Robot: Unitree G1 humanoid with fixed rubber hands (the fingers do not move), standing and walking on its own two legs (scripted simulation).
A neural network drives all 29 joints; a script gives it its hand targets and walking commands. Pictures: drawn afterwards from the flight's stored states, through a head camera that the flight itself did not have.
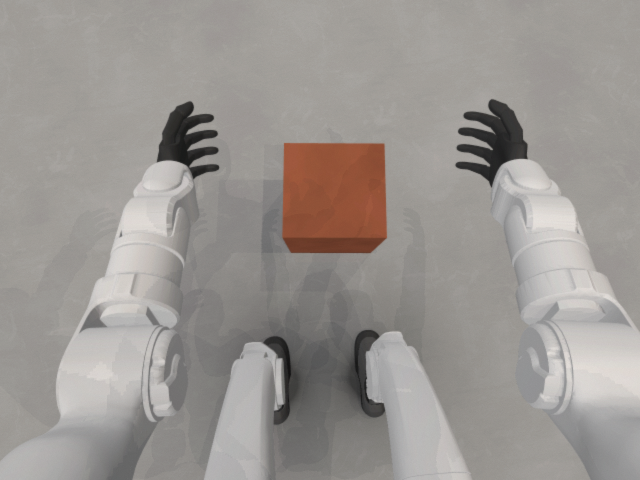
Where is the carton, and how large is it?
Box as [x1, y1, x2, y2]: [282, 143, 386, 252]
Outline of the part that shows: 284,143 282,237 290,251 370,252 386,237 384,143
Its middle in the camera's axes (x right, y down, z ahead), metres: +0.03 -0.08 +0.92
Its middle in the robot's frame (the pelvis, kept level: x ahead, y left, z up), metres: +0.54 -0.04 -0.53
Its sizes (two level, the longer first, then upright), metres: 0.210 0.200 0.250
